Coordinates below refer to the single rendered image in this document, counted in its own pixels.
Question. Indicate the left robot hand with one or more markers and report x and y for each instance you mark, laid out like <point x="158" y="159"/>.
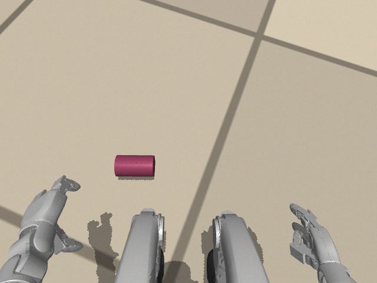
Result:
<point x="47" y="207"/>

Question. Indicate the right robot hand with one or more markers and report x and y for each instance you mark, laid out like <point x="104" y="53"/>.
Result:
<point x="318" y="247"/>

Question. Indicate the right robot arm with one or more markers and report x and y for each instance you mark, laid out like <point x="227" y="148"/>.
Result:
<point x="332" y="272"/>

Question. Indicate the can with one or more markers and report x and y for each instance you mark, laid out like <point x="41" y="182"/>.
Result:
<point x="134" y="165"/>

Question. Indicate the left robot arm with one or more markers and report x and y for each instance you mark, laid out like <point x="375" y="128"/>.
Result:
<point x="28" y="256"/>

